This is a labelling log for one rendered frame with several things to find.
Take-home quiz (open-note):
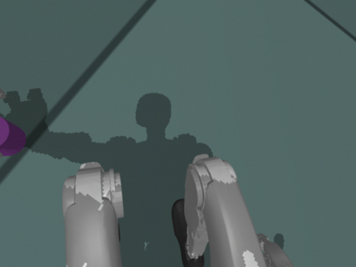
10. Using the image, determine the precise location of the right robot hand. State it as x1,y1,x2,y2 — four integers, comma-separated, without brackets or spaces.
257,233,294,267

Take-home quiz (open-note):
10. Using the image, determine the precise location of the mug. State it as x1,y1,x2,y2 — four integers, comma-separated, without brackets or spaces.
0,117,26,156

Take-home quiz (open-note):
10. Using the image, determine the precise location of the right robot foot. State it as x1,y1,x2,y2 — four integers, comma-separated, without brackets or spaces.
171,199,204,267

